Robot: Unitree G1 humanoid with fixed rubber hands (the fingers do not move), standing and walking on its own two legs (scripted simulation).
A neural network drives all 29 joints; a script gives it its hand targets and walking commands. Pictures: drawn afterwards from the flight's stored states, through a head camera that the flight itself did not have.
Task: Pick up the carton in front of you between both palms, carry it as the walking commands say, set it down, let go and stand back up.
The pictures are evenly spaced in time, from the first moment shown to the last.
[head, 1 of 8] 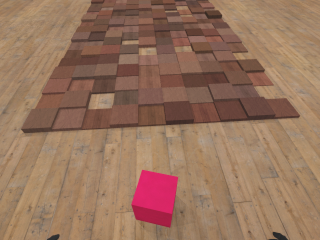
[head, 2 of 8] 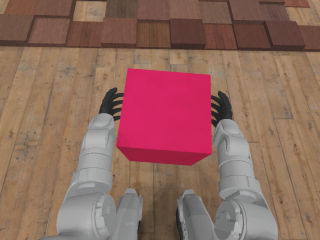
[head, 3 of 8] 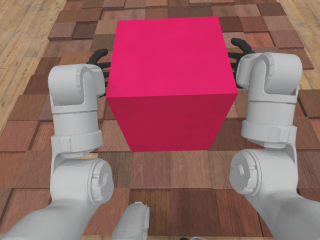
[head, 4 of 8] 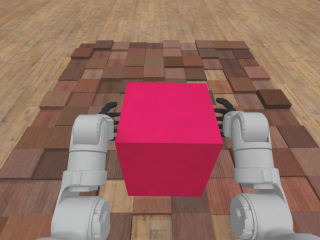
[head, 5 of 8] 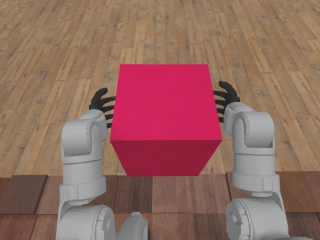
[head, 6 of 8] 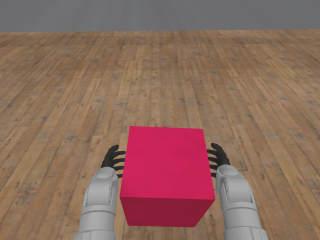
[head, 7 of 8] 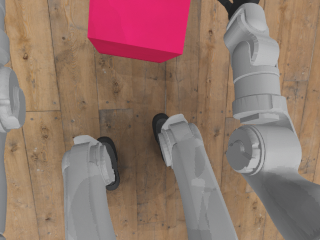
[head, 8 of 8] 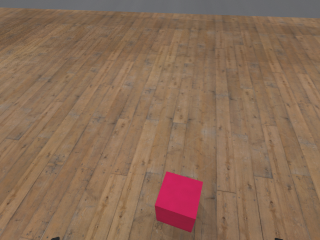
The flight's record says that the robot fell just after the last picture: no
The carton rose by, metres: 0.79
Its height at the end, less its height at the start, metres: +0.00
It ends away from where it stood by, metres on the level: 5.82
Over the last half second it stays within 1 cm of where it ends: yes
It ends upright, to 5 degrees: yes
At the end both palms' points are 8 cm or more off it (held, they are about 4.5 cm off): yes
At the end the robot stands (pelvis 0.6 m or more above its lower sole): yes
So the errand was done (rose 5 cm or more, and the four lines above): yes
